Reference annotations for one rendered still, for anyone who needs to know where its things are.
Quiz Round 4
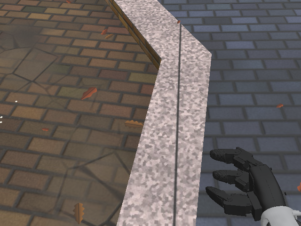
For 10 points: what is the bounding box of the right robot forearm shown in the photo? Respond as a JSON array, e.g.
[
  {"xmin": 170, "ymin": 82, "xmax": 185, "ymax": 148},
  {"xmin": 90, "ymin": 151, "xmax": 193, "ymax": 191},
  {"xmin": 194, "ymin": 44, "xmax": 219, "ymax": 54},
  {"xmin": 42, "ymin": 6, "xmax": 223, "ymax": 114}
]
[{"xmin": 261, "ymin": 205, "xmax": 301, "ymax": 226}]

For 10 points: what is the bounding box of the right robot hand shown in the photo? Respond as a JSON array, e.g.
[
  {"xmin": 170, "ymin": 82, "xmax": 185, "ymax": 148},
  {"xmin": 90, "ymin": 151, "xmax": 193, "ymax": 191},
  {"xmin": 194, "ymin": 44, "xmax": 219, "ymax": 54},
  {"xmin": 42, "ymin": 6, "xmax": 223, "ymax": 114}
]
[{"xmin": 205, "ymin": 147, "xmax": 287, "ymax": 221}]

